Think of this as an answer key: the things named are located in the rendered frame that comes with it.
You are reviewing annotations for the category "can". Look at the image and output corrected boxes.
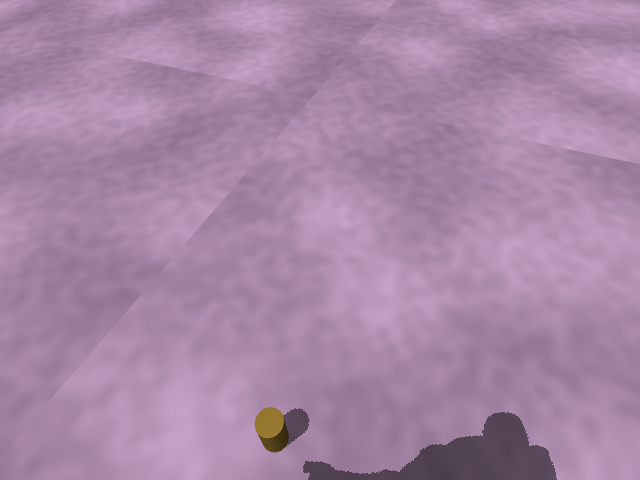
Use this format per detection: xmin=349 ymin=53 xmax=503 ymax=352
xmin=255 ymin=407 xmax=289 ymax=452

